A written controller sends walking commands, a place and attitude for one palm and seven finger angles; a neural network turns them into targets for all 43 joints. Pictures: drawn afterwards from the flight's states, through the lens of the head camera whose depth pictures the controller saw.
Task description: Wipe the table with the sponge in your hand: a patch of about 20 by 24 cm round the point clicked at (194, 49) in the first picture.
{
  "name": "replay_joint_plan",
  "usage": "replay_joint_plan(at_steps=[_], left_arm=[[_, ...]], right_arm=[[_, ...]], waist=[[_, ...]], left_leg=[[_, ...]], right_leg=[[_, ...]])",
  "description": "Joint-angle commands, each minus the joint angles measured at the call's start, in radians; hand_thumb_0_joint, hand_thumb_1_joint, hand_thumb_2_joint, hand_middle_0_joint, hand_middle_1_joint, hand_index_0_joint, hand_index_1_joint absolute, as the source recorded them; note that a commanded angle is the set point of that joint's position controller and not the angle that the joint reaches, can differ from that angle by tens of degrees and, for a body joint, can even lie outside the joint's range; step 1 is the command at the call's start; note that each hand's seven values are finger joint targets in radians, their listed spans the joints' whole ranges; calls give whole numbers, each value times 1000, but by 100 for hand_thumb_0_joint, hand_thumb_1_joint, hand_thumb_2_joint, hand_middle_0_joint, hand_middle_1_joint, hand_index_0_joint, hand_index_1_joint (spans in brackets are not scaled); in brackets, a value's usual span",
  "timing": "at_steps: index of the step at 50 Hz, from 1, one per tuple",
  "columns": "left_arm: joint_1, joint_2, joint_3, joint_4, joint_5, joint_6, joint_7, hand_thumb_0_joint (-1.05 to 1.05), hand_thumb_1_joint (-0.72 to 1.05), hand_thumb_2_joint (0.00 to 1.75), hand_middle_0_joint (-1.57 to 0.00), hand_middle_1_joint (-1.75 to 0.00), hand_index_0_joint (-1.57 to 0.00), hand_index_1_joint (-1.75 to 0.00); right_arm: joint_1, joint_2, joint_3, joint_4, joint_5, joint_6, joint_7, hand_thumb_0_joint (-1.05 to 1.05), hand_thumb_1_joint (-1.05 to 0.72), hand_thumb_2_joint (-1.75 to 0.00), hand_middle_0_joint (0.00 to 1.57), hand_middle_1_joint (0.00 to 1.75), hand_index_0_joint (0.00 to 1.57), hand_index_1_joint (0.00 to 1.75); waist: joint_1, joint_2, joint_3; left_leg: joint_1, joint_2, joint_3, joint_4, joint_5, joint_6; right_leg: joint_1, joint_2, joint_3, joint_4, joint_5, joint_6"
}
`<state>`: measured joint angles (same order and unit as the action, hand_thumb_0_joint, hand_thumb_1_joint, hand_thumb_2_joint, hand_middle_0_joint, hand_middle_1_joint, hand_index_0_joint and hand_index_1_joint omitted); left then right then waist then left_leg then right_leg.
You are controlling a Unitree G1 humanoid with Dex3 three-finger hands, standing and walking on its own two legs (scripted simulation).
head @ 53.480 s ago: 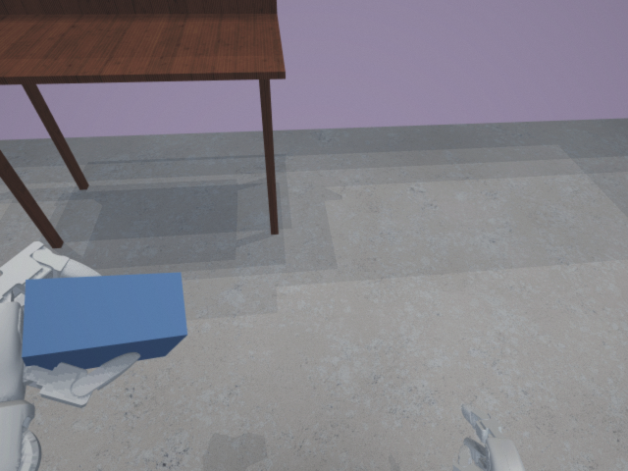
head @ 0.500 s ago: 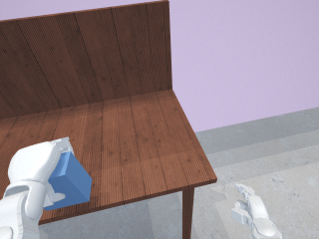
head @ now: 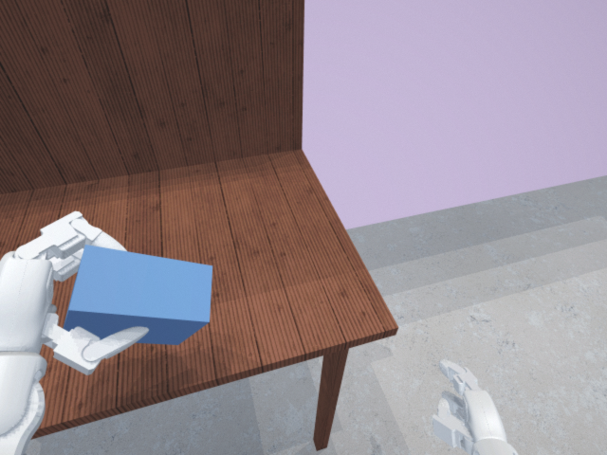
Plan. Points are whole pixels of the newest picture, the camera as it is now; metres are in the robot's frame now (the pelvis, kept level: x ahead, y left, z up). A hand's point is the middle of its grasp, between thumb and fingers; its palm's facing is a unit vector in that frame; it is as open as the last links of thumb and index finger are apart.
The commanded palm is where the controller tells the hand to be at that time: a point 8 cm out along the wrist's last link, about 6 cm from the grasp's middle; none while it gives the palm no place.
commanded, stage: step back with the hand held close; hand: left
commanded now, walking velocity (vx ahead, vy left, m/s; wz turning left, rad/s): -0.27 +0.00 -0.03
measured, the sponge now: (157, 303) +0.23 +0.19 +0.14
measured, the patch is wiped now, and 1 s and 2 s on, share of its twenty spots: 1.00 1.00 1.00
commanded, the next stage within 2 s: stop stepping back and stand still in 1.26 s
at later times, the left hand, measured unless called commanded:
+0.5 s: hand (59, 309) +0.19 +0.26 +0.19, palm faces +0.37 -0.84 -0.40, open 10.1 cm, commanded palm +0.14 +0.30 +0.21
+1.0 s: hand (14, 368) +0.13 +0.26 +0.18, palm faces +0.37 -0.82 -0.44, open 10.1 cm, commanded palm +0.07 +0.30 +0.21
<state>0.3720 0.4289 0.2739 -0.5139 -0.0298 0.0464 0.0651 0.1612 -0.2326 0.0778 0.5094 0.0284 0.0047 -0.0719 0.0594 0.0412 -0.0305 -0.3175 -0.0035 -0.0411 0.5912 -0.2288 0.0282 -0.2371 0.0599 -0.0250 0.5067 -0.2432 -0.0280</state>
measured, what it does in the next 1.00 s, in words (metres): steps on the spot: left foot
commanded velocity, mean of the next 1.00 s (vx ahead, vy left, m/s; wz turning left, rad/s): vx -0.32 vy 0.00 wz -0.02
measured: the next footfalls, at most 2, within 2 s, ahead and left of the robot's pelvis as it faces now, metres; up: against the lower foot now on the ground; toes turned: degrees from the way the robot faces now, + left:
left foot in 0.92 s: -0.02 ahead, +0.15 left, +0.00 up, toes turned +0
right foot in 1.12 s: -0.05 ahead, -0.11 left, +0.00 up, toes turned -2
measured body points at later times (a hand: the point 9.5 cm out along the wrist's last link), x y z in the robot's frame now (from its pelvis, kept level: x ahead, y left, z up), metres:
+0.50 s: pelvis -0.03 +0.02 -0.01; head -0.03 +0.04 +0.44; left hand +0.16 +0.30 +0.21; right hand +0.13 -0.22 -0.09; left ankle +0.04 +0.10 -0.73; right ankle +0.02 -0.11 -0.73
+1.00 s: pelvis -0.09 +0.02 -0.01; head -0.06 +0.05 +0.43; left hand +0.10 +0.30 +0.21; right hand +0.08 -0.22 -0.08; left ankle -0.06 +0.15 -0.73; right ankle -0.03 -0.10 -0.72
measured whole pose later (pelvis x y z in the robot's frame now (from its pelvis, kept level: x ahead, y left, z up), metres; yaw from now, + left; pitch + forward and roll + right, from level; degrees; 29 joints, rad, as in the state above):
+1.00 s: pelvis -0.09 +0.02 -0.01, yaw +0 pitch +3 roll +0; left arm 0.48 0.47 0.43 -0.67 -0.07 -0.15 0.14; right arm 0.18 -0.21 -0.01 0.57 0.01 -0.04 -0.07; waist -0.02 -0.07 0.01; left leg -0.44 0.01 0.00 0.67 -0.30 -0.01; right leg -0.52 -0.01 0.01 0.75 -0.35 0.03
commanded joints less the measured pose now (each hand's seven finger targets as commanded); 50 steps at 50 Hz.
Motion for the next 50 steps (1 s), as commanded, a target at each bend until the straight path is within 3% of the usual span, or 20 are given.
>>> replay_joint_plan(at_steps=[1, 5, 8, 12, 16, 21, 25, 26, 28, 32, 35, 38, 39, 41, 44, 45, 46, 47, 48, 50], left_arm=[[-34, 212, 233, -291, -68, -168, 68, 0, 10, 130, -120, -160, -120, -160], [43, 182, 246, -280, -60, -198, 69, 0, 10, 130, -120, -160, -120, -160], [64, 173, 244, -304, -57, -212, 68, 0, 10, 130, -120, -160, -120, -160], [67, 150, 221, -274, -51, -212, 68, 0, 10, 130, -120, -160, -120, -160], [55, 175, 239, -279, -39, -219, 81, 0, 10, 130, -120, -160, -120, -160], [44, 201, 263, -303, -45, -241, 98, 0, 10, 130, -120, -160, -120, -160], [10, 171, 250, -298, -40, -243, 99, 0, 10, 130, -120, -160, -120, -160], [-8, 180, 261, -305, -30, -245, 100, 0, 10, 130, -120, -160, -120, -160], [-44, 141, 239, -293, -15, -245, 94, 0, 10, 130, -120, -160, -120, -160], [-64, 103, 191, -250, -19, -239, 77, 0, 10, 130, -120, -160, -120, -160], [-97, 108, 172, -274, -18, -241, 68, 0, 10, 130, -120, -160, -120, -160], [-53, 135, 174, -296, -34, -249, 86, 0, 10, 130, -120, -160, -120, -160], [-36, 149, 185, -318, -38, -253, 93, 0, 10, 130, -120, -160, -120, -160], [-12, 204, 249, -357, -42, -254, 99, 0, 10, 130, -120, -160, -120, -160], [57, 187, 265, -336, -45, -258, 104, 0, 10, 130, -120, -160, -120, -160], [74, 182, 274, -344, -49, -267, 105, 0, 10, 130, -120, -160, -120, -160], [96, 189, 297, -345, -52, -269, 107, 0, 10, 130, -120, -160, -120, -160], [128, 171, 299, -340, -53, -265, 104, 0, 10, 130, -120, -160, -120, -160], [99, 172, 284, -399, -47, -268, 98, 0, 10, 130, -120, -160, -120, -160], [68, 162, 280, -407, -46, -266, 90, 0, 10, 130, -120, -160, -120, -160]], right_arm=[[-61, -137, -84, -124, -11, -51, -18, 0, -90, -90, 20, 30, 20, 30], [-41, -133, -97, -118, -12, -60, -10, 0, -90, -90, 20, 30, 20, 30], [-42, -138, -106, -110, -20, -86, -7, 0, -90, -90, 20, 30, 20, 30], [-39, -144, -104, -85, -24, -107, -7, 0, -90, -90, 20, 30, 20, 30], [-37, -152, -118, -86, -10, -108, -13, 0, -90, -90, 20, 30, 20, 30], [-22, -135, -116, -72, -14, -104, -19, 0, -90, -90, 20, 30, 20, 30], [-34, -132, -109, -85, -19, -108, -20, 0, -90, -90, 20, 30, 20, 30], [-41, -148, -116, -90, -19, -111, -24, 0, -90, -90, 20, 30, 20, 30], [-41, -140, -114, -99, -27, -123, -21, 0, -90, -90, 20, 30, 20, 30], [-27, -126, -106, -82, -29, -138, -13, 0, -90, -90, 20, 30, 20, 30], [-47, -128, -108, -82, -20, -138, -7, 0, -90, -90, 20, 30, 20, 30], [-33, -108, -119, -79, -8, -112, -8, 0, -90, -90, 20, 30, 20, 30], [-38, -94, -113, -74, -13, -104, -4, 0, -90, -90, 20, 30, 20, 30], [-55, -77, -105, -86, -15, -90, 0, 0, -90, -90, 20, 30, 20, 30], [-56, -77, -104, -87, -15, -73, -5, 0, -90, -90, 20, 30, 20, 30], [-56, -102, -121, -93, -17, -78, -10, 0, -90, -90, 20, 30, 20, 30], [-62, -125, -139, -99, -12, -84, -13, 0, -90, -90, 20, 30, 20, 30], [-36, -111, -139, -100, -11, -94, -4, 0, -90, -90, 20, 30, 20, 30], [-19, -98, -137, -94, -32, -108, 3, 0, -90, -90, 20, 30, 20, 30], [-4, -103, -140, -61, -43, -133, 16, 0, -90, -90, 20, 30, 20, 30]], waist=[[-42, 144, -102], [-41, 111, -160], [-38, 145, -166], [-39, 84, -129], [-56, 11, -140], [-77, -40, -118], [-74, 39, -85], [-69, 131, -88], [-62, 188, -91], [-52, 111, -97], [-56, 15, -103], [-78, -173, -112], [-80, -197, -144], [-83, -156, -157], [-87, -72, -152], [-76, 6, -176], [-63, 125, -183], [-48, 159, -244], [-55, 227, -269], [-45, 193, -250]], left_leg=[[17, 115, -146, -86, 3, 36], [-32, 152, -193, -117, 169, 44], [23, 188, -241, -190, 231, 53], [-47, 195, -240, -201, 139, 55], [-141, 140, -170, -117, -128, 38], [-97, 94, -146, 4, -239, 18], [-158, 134, -195, -111, -301, 37], [-182, 165, -239, -191, -354, 50], [-265, 235, -310, -314, -390, 86], [-153, 232, -261, -235, -132, 86], [-142, 168, -177, -93, -131, 46], [-62, 26, -46, 268, -215, -30], [-39, 15, -30, 382, -170, -41], [-94, 44, -54, 371, -199, -39], [-70, 80, -36, 16, 8, -18], [-43, 146, -102, -74, 163, 13], [20, 246, -198, -123, 343, 53], [121, 308, -218, -123, 614, 84], [198, 325, -246, -110, 802, 105], [208, 334, -203, -88, 892, 108]], right_leg=[[-97, -164, 120, -22, 116, -22], [-40, -111, 61, 56, 117, 5], [-84, -60, 34, 85, -77, 28], [-36, -64, 47, 49, -53, 28], [-6, -153, 110, 30, 109, -11], [-185, -237, 195, -26, 41, -61], [-189, -152, 115, 57, -36, -13], [-157, -110, 79, 121, -68, 4], [-56, -39, 36, 267, -126, 43], [-65, -44, 51, 156, -103, 41], [-54, -113, 113, -1, 80, 5], [-238, -356, 339, -145, 165, -125], [-249, -423, 351, -155, 299, -156], [-170, -435, 309, -71, 555, -155], [-106, -332, 198, 79, 561, -52], [-110, -253, 153, 131, 471, -11], [-164, -159, 84, 205, 235, 37], [-226, -86, 46, 280, -15, 62], [-294, -68, 46, 336, -206, 64], [-274, -64, 76, 340, -232, 61]])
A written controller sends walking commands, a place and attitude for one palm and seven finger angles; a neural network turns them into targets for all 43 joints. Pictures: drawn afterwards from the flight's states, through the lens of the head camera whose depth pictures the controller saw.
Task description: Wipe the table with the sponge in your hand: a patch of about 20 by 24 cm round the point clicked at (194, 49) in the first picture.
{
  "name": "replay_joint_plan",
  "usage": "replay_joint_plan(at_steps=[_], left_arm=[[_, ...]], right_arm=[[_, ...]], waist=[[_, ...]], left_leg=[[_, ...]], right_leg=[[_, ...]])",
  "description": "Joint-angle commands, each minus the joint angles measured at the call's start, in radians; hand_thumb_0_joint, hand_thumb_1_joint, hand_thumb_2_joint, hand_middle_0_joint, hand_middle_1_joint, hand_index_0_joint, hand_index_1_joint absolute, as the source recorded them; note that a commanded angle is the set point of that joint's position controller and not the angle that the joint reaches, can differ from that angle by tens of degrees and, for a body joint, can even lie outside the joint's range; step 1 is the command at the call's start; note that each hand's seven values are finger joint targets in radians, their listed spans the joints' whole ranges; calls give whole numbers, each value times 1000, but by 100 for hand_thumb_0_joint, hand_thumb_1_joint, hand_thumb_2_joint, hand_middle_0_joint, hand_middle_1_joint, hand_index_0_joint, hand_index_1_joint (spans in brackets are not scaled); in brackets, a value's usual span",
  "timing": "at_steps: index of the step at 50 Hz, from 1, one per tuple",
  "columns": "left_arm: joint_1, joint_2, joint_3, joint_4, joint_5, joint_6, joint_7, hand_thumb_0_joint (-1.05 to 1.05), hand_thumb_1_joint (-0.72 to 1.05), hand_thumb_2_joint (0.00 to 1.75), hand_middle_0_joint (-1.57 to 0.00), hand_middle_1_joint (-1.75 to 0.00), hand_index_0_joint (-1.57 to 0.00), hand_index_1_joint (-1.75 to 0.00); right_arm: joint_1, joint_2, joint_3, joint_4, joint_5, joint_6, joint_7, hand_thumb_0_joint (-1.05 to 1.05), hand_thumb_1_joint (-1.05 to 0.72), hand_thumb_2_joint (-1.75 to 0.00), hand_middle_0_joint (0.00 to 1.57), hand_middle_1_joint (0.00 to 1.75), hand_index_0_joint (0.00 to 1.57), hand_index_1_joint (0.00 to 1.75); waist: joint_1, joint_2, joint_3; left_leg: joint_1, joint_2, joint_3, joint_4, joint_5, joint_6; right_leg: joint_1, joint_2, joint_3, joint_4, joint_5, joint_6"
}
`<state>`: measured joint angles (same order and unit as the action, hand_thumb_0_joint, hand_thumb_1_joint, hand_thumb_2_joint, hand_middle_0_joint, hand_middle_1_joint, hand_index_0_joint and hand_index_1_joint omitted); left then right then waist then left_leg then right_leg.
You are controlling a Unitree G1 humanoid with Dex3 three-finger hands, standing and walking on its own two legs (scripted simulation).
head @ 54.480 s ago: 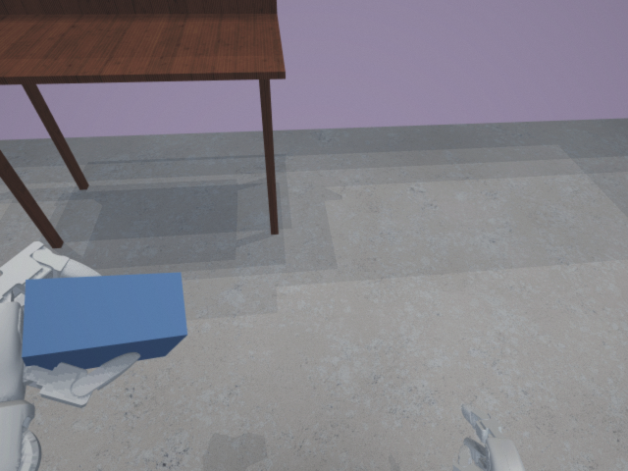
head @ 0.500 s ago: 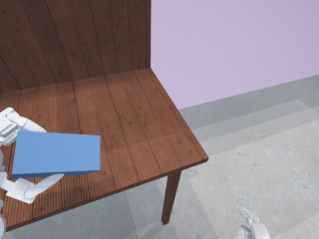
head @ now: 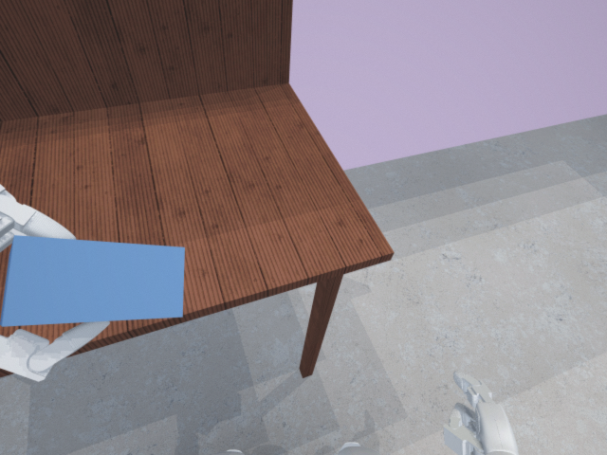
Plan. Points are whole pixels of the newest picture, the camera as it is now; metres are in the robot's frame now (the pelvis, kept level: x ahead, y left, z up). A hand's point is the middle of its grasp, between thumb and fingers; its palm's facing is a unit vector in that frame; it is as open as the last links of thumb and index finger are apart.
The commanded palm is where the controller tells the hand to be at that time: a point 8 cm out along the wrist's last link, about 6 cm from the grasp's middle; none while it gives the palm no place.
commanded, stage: step back with the hand held close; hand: left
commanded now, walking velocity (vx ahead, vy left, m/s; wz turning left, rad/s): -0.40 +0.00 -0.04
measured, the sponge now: (118, 285) +0.24 +0.19 +0.16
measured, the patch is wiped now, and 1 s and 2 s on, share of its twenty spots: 1.00 1.00 1.00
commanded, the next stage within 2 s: stop stepping back and stand still in 0.26 s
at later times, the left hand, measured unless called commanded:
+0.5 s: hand out of the picture +0.03 +0.25 +0.20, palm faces +0.45 -0.84 -0.32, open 10.1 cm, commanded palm -0.02 +0.28 +0.22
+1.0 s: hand out of the picture -0.08 +0.24 +0.21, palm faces +0.39 -0.86 -0.31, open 10.1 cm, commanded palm -0.14 +0.27 +0.22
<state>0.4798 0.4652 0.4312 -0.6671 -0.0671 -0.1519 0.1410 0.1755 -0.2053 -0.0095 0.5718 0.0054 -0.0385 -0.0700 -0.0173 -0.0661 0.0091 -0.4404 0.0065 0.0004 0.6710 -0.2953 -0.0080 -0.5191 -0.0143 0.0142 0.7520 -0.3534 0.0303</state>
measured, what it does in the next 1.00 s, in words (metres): walks backwards: right foot, then left foot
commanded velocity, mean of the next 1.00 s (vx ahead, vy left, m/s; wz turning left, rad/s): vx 0.07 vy -0.01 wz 0.00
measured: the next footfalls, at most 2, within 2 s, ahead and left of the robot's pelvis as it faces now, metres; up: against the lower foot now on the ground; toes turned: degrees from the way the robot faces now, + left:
right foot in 0.12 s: +0.04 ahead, -0.13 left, +0.00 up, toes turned -3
left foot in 0.42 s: -0.13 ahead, +0.14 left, +0.00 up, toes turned +4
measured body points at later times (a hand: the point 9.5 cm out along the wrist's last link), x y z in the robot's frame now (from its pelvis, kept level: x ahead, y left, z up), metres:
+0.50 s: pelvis -0.18 +0.00 +0.00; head -0.20 +0.03 +0.44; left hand +0.00 +0.29 +0.21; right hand -0.02 -0.25 -0.06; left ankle -0.17 +0.13 -0.72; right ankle -0.06 -0.12 -0.67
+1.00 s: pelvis -0.31 +0.00 +0.00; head -0.34 +0.02 +0.45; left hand -0.11 +0.28 +0.22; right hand -0.16 -0.24 -0.06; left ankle -0.26 +0.10 -0.72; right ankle -0.27 -0.12 -0.66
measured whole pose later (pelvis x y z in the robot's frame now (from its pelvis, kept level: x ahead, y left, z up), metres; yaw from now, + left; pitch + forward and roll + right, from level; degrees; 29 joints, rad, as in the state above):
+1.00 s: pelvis -0.31 +0.00 +0.00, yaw -4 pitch -2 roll +0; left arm 0.36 0.42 0.39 -0.50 -0.05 -0.12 0.14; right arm 0.22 -0.17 0.04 0.61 0.03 -0.10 -0.07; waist -0.02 -0.06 -0.05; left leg -0.35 0.03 0.06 0.69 -0.32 0.04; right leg -0.57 -0.01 -0.02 1.11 -0.45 -0.01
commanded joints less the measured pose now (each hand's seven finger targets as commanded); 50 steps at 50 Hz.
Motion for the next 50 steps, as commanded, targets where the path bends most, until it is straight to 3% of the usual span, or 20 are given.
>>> replay_joint_plan(at_steps=[1, 7, 9, 10, 12, 18, 20, 22, 25, 31, 33, 34, 36, 38, 42, 44, 45, 46, 48, 50], left_arm=[[-59, 105, 94, -262, -8, -58, 14, 0, 10, 130, -120, -160, -120, -160], [-90, 70, 44, -165, 10, -46, 0, 0, 10, 130, -120, -160, -120, -160], [-69, 107, 56, -148, 1, -51, 12, 0, 10, 130, -120, -160, -120, -160], [-35, 108, 55, -154, -13, -42, 14, 0, 10, 130, -120, -160, -120, -160], [-4, 106, 77, -182, -13, -24, 15, 0, 10, 130, -120, -160, -120, -160], [-107, 98, 60, -133, -12, -24, 16, 0, 10, 130, -120, -160, -120, -160], [-141, 112, 66, -155, -18, -39, 16, 0, 10, 130, -120, -160, -120, -160], [-180, 107, 68, -175, -8, -43, 35, 0, 10, 130, -120, -160, -120, -160], [-185, 79, 43, -74, 26, -21, 25, 0, 10, 130, -120, -160, -120, -160], [-294, 49, -19, -35, 27, -17, -1, 0, 10, 130, -120, -160, -120, -160], [-287, 60, -11, -36, 30, -11, -13, 0, 10, 130, -120, -160, -120, -160], [-294, 75, -13, -44, 32, -8, -19, 0, 10, 130, -120, -160, -120, -160], [-307, 103, 14, -22, 12, -20, -21, 0, 10, 130, -120, -160, -120, -160], [-275, 114, 36, -47, -6, -36, -30, 0, 10, 130, -120, -160, -120, -160], [-234, 120, 47, -65, 6, -30, -4, 0, 10, 130, -120, -160, -120, -160], [-269, 97, 19, -89, -4, -28, 12, 0, 10, 130, -120, -160, -120, -160], [-290, 89, 23, -110, -7, -32, 19, 0, 10, 130, -120, -160, -120, -160], [-323, 108, 32, -119, 7, -42, 27, 0, 10, 130, -120, -160, -120, -160], [-296, 126, 38, -84, 18, -37, 14, 0, 10, 130, -120, -160, -120, -160], [-190, 81, 14, -57, 15, -32, 2, 0, 10, 130, -120, -160, -120, -160]], right_arm=[[-20, -132, -50, -119, -7, -96, 20, 0, -90, -90, 20, 30, 20, 30], [-55, -148, -28, -137, 3, -113, 19, 0, -90, -90, 20, 30, 20, 30], [-24, -137, -59, -147, 28, -120, 6, 0, -90, -90, 20, 30, 20, 30], [-55, -123, -62, -143, 29, -114, 1, 0, -90, -90, 20, 30, 20, 30], [-65, -58, -10, -140, 9, -83, 8, 0, -90, -90, 20, 30, 20, 30], [-24, -113, -10, -121, 2, -73, -19, 0, -90, -90, 20, 30, 20, 30], [8, -150, -26, -143, 7, -75, -23, 0, -90, -90, 20, 30, 20, 30], [-18, -162, -32, -166, 11, -97, -21, 0, -90, -90, 20, 30, 20, 30], [-10, -148, -59, -84, 22, -115, 29, 0, -90, -90, 20, 30, 20, 30], [-60, -141, -11, -87, 12, -111, 20, 0, -90, -90, 20, 30, 20, 30], [-50, -133, -12, -106, 11, -103, 12, 0, -90, -90, 20, 30, 20, 30], [-51, -121, -20, -112, 15, -92, 13, 0, -90, -90, 20, 30, 20, 30], [-28, -138, -38, -87, 36, -102, 19, 0, -90, -90, 20, 30, 20, 30], [-56, -118, -26, -68, 33, -74, 22, 0, -90, -90, 20, 30, 20, 30], [-92, -81, 5, -92, 26, -62, -4, 0, -90, -90, 20, 30, 20, 30], [-68, -114, 7, -114, 13, -91, -25, 0, -90, -90, 20, 30, 20, 30], [-58, -155, -6, -129, 9, -102, -26, 0, -90, -90, 20, 30, 20, 30], [-68, -147, -10, -153, 13, -112, -22, 0, -90, -90, 20, 30, 20, 30], [-56, -109, -7, -111, 23, -125, 13, 0, -90, -90, 20, 30, 20, 30], [-62, -97, 1, -83, 31, -128, 29, 0, -90, -90, 20, 30, 20, 30]], waist=[[32, 289, -297], [39, 178, -169], [25, -182, -198], [35, -205, -216], [2, -90, -248], [-4, -105, -184], [-11, 67, -187], [-32, 509, -96], [-11, 200, -38], [11, 342, -20], [34, 140, -85], [29, -97, -78], [4, -275, -127], [-14, -75, 16], [5, -14, -74], [-10, 168, -128], [-12, 417, -128], [-10, 464, -95], [-19, 245, -90], [-6, 234, -29]], left_leg=[[368, 310, -198, -157, 962, 125], [36, 215, -140, -73, 248, 59], [-21, 3, 18, 320, -204, -33], [5, 0, -50, 572, -232, -34], [-33, 40, -79, 602, -205, -30], [149, 23, 44, -8, -188, 13], [204, 88, 7, -247, -227, 64], [29, 364, -333, -496, -367, 190], [-43, 290, -173, -362, -183, 183], [-105, 217, -121, -309, -396, 105], [-80, 106, -22, -4, -370, 70], [-130, 1, 82, 359, -292, 51], [-192, -43, -59, 777, -124, 11], [-151, 70, -117, 703, -21, 27], [193, 74, 23, 90, -126, 68], [252, 44, 34, -212, -207, 79], [299, 216, -300, -382, -368, 158], [269, 350, -511, -474, -365, 241], [224, 320, -496, -440, -292, 242], [116, 296, -367, -441, -372, 223]], right_leg=[[25, 11, 21, 43, -88, 4], [300, -29, -7, -311, 268, -16], [174, -297, 249, -424, 407, -157], [73, -387, 314, -461, 401, -208], [97, -339, 233, -368, 444, -190], [41, -235, 173, -378, 62, -97], [38, -142, 114, -265, -133, -49], [-50, 71, -42, 361, -188, 7], [-94, 32, 50, 633, -14, 13], [223, 33, -98, -15, -83, -33], [354, 21, -108, -324, 39, -63], [337, -89, 37, -430, 101, -126], [205, -314, 452, -569, 22, -228], [-32, -321, 362, -568, -220, -242], [-103, -216, 109, -419, -294, -171], [-8, -107, 10, -171, -307, -127], [-101, 22, -86, 147, -241, -66], [-208, 48, -63, 397, -216, -31], [-270, -18, 28, 572, -97, -28], [-215, -51, 10, 486, -27, -26]])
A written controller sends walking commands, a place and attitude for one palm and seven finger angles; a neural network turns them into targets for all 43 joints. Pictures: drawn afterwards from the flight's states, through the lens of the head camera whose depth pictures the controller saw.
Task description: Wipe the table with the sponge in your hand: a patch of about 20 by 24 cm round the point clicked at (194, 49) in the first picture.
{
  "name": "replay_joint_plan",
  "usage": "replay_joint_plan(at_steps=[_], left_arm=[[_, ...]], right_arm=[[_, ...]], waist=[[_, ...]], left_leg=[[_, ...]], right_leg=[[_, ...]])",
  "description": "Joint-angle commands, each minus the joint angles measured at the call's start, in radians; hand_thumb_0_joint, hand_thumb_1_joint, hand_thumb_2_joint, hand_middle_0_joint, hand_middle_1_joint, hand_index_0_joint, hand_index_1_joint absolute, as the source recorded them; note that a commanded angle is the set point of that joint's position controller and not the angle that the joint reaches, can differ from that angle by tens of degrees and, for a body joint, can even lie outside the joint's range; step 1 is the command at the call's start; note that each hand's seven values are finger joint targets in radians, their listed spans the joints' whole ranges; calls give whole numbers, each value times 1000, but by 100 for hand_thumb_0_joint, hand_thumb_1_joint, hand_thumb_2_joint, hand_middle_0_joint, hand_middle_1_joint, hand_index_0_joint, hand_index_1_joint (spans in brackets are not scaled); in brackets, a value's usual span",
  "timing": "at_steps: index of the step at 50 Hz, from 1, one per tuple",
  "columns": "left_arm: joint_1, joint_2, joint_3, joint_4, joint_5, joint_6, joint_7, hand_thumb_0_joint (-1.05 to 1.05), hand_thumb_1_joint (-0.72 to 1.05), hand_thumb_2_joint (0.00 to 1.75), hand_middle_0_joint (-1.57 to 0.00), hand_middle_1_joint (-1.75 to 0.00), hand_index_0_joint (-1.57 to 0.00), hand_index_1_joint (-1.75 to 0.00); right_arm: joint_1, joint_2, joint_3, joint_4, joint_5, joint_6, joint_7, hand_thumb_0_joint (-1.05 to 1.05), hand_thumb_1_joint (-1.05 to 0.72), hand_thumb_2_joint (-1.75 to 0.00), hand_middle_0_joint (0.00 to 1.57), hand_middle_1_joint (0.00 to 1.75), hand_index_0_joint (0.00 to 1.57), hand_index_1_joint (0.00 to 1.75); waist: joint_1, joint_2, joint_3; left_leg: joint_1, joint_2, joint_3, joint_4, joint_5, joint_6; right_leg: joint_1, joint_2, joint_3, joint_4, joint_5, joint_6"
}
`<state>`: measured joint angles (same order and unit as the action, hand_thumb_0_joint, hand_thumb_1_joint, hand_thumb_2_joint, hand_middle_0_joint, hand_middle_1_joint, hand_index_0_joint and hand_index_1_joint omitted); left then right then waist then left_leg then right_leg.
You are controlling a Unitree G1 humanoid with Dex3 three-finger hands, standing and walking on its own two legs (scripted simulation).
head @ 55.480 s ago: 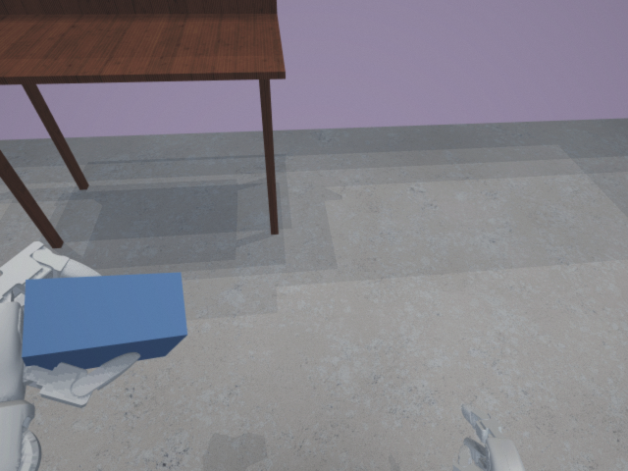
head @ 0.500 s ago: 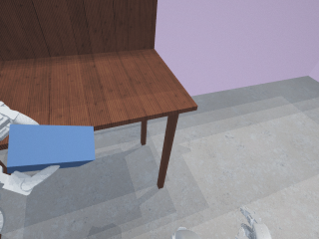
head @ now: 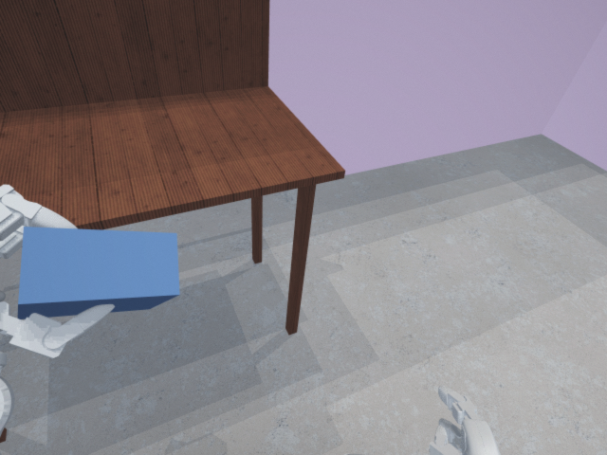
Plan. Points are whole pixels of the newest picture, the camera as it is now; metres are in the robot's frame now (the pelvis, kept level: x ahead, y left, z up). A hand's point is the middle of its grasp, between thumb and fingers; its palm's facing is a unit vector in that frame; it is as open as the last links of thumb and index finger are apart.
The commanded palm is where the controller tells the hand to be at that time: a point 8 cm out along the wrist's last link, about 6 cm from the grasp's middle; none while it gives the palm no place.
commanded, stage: stop stepping back and stand still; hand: left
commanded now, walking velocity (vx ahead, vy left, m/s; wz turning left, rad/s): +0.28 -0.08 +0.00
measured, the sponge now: (121, 275) +0.24 +0.21 +0.18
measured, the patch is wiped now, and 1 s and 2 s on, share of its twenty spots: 1.00 1.00 1.00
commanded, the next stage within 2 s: stand and wait in 0.44 s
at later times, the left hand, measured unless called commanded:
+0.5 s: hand (76, 302) +0.19 +0.21 +0.21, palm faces +0.44 -0.83 -0.33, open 10.1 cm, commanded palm +0.13 +0.26 +0.22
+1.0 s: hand (75, 278) +0.22 +0.24 +0.20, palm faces +0.45 -0.83 -0.34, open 10.1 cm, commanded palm +0.16 +0.27 +0.22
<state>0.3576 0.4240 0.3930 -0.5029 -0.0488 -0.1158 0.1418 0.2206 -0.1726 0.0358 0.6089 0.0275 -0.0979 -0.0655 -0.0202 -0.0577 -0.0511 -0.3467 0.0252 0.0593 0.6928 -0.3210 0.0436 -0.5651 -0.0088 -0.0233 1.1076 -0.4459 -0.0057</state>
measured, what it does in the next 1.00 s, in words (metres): steps on the spot: right foot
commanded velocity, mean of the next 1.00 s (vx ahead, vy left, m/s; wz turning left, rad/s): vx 0.06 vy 0.01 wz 0.00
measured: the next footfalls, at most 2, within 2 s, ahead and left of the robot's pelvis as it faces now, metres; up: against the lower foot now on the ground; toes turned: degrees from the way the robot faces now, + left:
right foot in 0.20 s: +0.07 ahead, -0.12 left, +0.00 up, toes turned -2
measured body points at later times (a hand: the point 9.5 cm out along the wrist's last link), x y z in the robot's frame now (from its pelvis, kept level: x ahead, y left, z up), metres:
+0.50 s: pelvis -0.03 -0.03 +0.00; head -0.05 -0.02 +0.45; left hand +0.16 +0.26 +0.23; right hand +0.14 -0.27 -0.07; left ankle +0.00 +0.11 -0.72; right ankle +0.01 -0.13 -0.70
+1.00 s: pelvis +0.01 -0.01 +0.02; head +0.01 -0.01 +0.47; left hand +0.19 +0.28 +0.22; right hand +0.21 -0.23 -0.05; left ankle +0.01 +0.11 -0.72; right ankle +0.03 -0.12 -0.72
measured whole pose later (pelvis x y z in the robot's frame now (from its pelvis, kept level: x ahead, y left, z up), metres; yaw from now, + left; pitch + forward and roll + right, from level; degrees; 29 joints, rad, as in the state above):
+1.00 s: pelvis +0.01 -0.01 +0.02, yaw +2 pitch -1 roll -1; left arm 0.43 0.35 0.32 -0.51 -0.06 -0.10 0.16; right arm 0.17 -0.20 0.03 0.59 0.02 -0.07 -0.07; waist 0.01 0.02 0.00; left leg -0.24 0.03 0.01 0.53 -0.27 0.00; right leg -0.22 0.00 -0.07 0.48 -0.24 -0.01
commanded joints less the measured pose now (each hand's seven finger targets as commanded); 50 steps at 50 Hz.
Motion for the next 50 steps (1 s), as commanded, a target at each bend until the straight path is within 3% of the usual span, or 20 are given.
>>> replay_joint_plan(at_steps=[1, 6, 8, 9, 10, 11, 13, 15, 18, 19, 21, 23, 27, 29, 30, 32, 35, 38, 45, 50], left_arm=[[-67, 123, 52, -253, -3, -70, -1, 0, 10, 130, -120, -160, -120, -160], [-11, 128, 65, -251, -16, -48, 2, 0, 10, 130, -120, -160, -120, -160], [4, 112, 57, -211, -12, -31, -3, 0, 10, 130, -120, -160, -120, -160], [-20, 126, 61, -217, -5, -31, -10, 0, 10, 130, -120, -160, -120, -160], [-85, 175, 80, -253, -4, -38, -13, 0, 10, 130, -120, -160, -120, -160], [-137, 160, 84, -253, 1, -52, -10, 0, 10, 130, -120, -160, -120, -160], [-142, 173, 92, -239, -23, -56, -10, 0, 10, 130, -120, -160, -120, -160], [-137, 148, 69, -233, -23, -52, -5, 0, 10, 130, -120, -160, -120, -160], [-103, 136, 50, -249, -24, -52, 24, 0, 10, 130, -120, -160, -120, -160], [-100, 136, 52, -268, -27, -55, 33, 0, 10, 130, -120, -160, -120, -160], [-52, 124, 69, -279, -29, -55, 47, 0, 10, 130, -120, -160, -120, -160], [-43, 135, 79, -258, -20, -47, 41, 0, 10, 130, -120, -160, -120, -160], [48, 121, 73, -234, -18, -37, 30, 0, 10, 130, -120, -160, -120, -160], [16, 133, 68, -226, -14, -40, 20, 0, 10, 130, -120, -160, -120, -160], [-11, 135, 71, -236, -23, -53, 19, 0, 10, 130, -120, -160, -120, -160], [-50, 153, 92, -255, -28, -64, 18, 0, 10, 130, -120, -160, -120, -160], [-30, 126, 68, -246, -25, -70, 37, 0, 10, 130, -120, -160, -120, -160], [-37, 107, 45, -257, -23, -69, 42, 0, 10, 130, -120, -160, -120, -160], [-22, 99, 37, -231, -18, -56, 32, 0, 10, 130, -120, -160, -120, -160], [11, 109, 50, -262, -22, -56, 33, 0, 10, 130, -120, -160, -120, -160]], right_arm=[[-121, -131, -46, -132, 10, -72, 25, 0, -90, -90, 20, 30, 20, 30], [-116, -156, -44, -154, -13, -58, 4, 0, -90, -90, 20, 30, 20, 30], [-113, -160, -49, -158, -17, -44, -1, 0, -90, -90, 20, 30, 20, 30], [-97, -147, -59, -157, -13, -34, 0, 0, -90, -90, 20, 30, 20, 30], [-104, -146, -65, -167, -6, -29, 0, 0, -90, -90, 20, 30, 20, 30], [-99, -133, -57, -152, -7, -45, 2, 0, -90, -90, 20, 30, 20, 30], [-89, -151, -74, -123, 2, -33, 1, 0, -90, -90, 20, 30, 20, 30], [-125, -131, -52, -123, -5, -17, -14, 0, -90, -90, 20, 30, 20, 30], [-138, -123, -39, -136, -14, -38, -46, 0, -90, -90, 20, 30, 20, 30], [-130, -147, -48, -144, -20, -47, -51, 0, -90, -90, 20, 30, 20, 30], [-117, -189, -64, -172, -17, -48, -51, 0, -90, -90, 20, 30, 20, 30], [-107, -154, -61, -160, -11, -57, -28, 0, -90, -90, 20, 30, 20, 30], [-140, -155, -48, -154, -22, -53, -12, 0, -90, -90, 20, 30, 20, 30], [-119, -149, -70, -158, -18, -40, -3, 0, -90, -90, 20, 30, 20, 30], [-113, -148, -72, -142, -15, -42, 0, 0, -90, -90, 20, 30, 20, 30], [-115, -138, -62, -135, -9, -37, 1, 0, -90, -90, 20, 30, 20, 30], [-125, -138, -54, -138, -17, -31, -20, 0, -90, -90, 20, 30, 20, 30], [-149, -178, -68, -161, -11, -30, -28, 0, -90, -90, 20, 30, 20, 30], [-143, -156, -63, -158, -14, -32, -18, 0, -90, -90, 20, 30, 20, 30], [-148, -157, -61, -174, -14, -16, -12, 0, -90, -90, 20, 30, 20, 30]], waist=[[5, 262, 26], [12, 347, 4], [50, 189, -11], [48, -39, -18], [34, -226, -28], [8, -154, -59], [-3, -114, 20], [-10, -48, 32], [3, 32, -25], [1, 109, -43], [6, 357, -52], [-7, 325, 16], [29, 127, 27], [13, -175, 15], [10, -132, 13], [5, -41, 2], [6, 46, -50], [33, 151, -38], [22, 80, -77], [25, 135, -105]], left_leg=[[-5, 248, -365, -471, -359, 144], [-158, 170, -177, -432, -351, 60], [-253, 97, -101, -154, -344, 30], [-291, 17, -5, 189, -253, 14], [-384, -34, -18, 514, -198, -13], [-340, 1, -95, 601, -113, -20], [-218, 71, -145, 518, -55, -23], [-14, 82, -65, 271, -36, -9], [154, 12, 50, -93, -84, 6], [153, 24, -16, -202, -160, 24], [201, 231, -392, -397, -249, 124], [60, 272, -478, -496, -353, 147], [-177, 106, -160, -209, -189, 32], [-224, -13, -54, 206, -123, -28], [-180, 9, -101, 287, -75, -33], [-103, 48, -122, 152, -73, -28], [129, 26, -79, -196, 72, -10], [120, 134, -241, -299, 80, 30], [126, 80, -149, -237, 274, -4], [141, 90, -149, -251, 371, -13]], right_leg=[[-104, -51, 9, 42, 71, 8], [342, 37, -145, -424, -4, -11], [526, 33, -125, -652, 87, -34], [531, -83, 25, -783, 152, -87], [497, -305, 385, -905, 165, -178], [397, -375, 447, -924, 112, -210], [147, -360, 376, -935, -198, -202], [-3, -291, 182, -885, -232, -149], [71, -211, 104, -766, -288, -119], [126, -173, 97, -672, -257, -99], [68, 3, -66, -329, -85, -12], [47, -14, 4, -197, -77, 10], [461, -14, -9, -686, 136, -9], [386, -297, 461, -911, -25, -132], [328, -326, 467, -943, 8, -159], [312, -311, 336, -866, 135, -158], [302, -197, 167, -751, 147, -80], [304, -53, 62, -672, 185, -1], [401, -71, 73, -695, 399, -8], [436, -62, 56, -676, 464, -7]])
